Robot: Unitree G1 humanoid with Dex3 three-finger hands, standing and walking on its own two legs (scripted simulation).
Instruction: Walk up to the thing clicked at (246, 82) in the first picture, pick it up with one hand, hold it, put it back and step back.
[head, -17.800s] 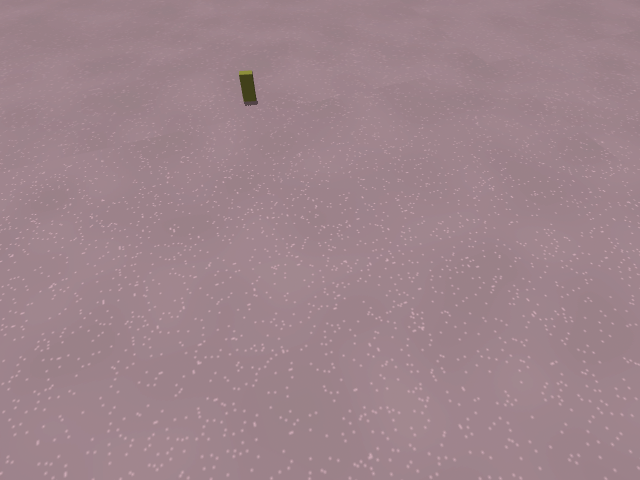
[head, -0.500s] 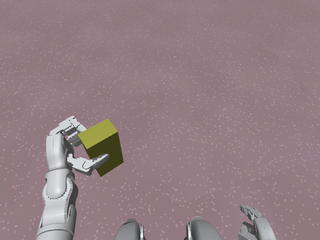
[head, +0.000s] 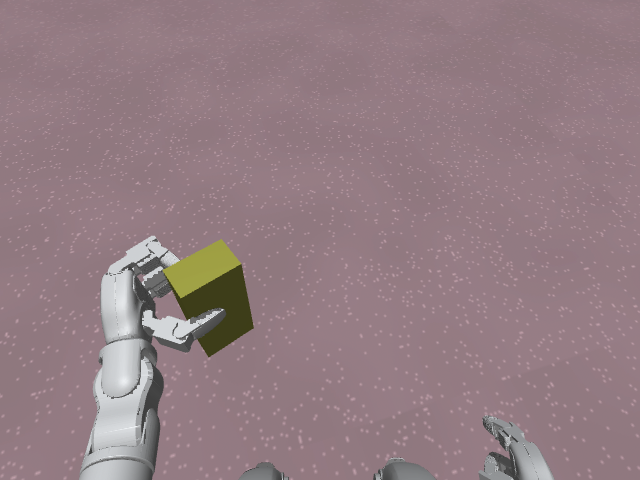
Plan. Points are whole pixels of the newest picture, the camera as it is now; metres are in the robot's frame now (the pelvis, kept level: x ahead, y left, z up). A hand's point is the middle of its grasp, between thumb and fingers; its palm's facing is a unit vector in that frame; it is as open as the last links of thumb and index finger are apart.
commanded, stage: hold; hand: left
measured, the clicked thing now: (214, 303) +0.33 +0.15 +0.02
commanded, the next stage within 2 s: crouch in 0.26 s
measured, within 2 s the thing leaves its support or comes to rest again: neither
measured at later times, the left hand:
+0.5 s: hand (176, 297) +0.32 +0.18 +0.06, palm faces +0.21 -0.98 -0.01, open 8.7 cm
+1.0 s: hand (202, 341) +0.35 +0.20 -0.15, palm faces +0.27 -0.96 -0.02, open 8.8 cm
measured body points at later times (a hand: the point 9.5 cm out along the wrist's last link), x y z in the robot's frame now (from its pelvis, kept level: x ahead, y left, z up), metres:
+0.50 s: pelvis -0.01 +0.00 +0.01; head +0.04 +0.01 +0.46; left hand +0.30 +0.23 +0.06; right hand +0.13 -0.24 -0.10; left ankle +0.00 +0.12 -0.69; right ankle +0.01 -0.13 -0.69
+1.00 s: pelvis -0.05 +0.00 -0.14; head +0.11 +0.02 +0.28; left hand +0.33 +0.25 -0.15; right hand +0.08 -0.27 -0.26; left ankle +0.00 +0.12 -0.69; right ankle +0.01 -0.13 -0.69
